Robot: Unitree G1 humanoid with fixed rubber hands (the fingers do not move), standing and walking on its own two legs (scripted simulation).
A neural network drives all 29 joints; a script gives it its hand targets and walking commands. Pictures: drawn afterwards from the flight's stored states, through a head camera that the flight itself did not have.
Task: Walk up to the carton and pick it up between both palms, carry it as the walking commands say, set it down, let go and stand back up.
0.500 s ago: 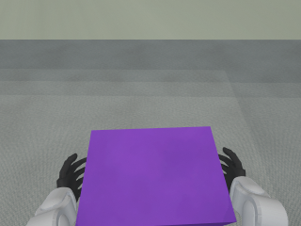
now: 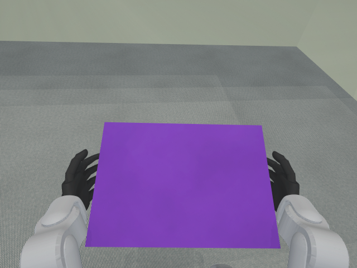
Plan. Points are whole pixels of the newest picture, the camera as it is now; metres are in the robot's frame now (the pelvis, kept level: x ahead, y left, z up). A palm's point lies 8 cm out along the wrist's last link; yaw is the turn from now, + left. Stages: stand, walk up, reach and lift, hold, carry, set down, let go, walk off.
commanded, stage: carry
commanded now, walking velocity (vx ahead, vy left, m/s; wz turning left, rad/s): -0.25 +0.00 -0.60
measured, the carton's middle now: (180, 190) +0.28 +0.03 +0.05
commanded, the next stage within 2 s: none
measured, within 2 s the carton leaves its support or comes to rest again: neither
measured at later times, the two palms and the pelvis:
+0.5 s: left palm out of the picture +0.09 +0.10 +0.04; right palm out of the picture -0.03 -0.24 +0.07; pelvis -0.18 +0.00 -0.03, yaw -17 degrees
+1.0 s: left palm out of the picture -0.12 +0.06 +0.03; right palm out of the picture -0.36 -0.21 +0.04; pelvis -0.40 +0.07 -0.02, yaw -37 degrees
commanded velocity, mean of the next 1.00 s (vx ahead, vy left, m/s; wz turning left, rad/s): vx -0.25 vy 0.00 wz -0.60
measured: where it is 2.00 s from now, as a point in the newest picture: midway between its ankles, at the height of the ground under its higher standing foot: outside the picture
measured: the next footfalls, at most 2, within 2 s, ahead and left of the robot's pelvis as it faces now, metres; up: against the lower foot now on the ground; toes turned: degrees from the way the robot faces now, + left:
right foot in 0.16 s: -0.05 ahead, -0.19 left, +0.00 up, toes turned -13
left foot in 0.48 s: -0.15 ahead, +0.10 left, +0.00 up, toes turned -11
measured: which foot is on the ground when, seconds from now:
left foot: down 0.00-0.18, up 0.20-0.46, down 0.48-0.88, up 0.90-1.00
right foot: up 0.00-0.14, down 0.16-0.50, up 0.52-0.84, down 0.86-1.00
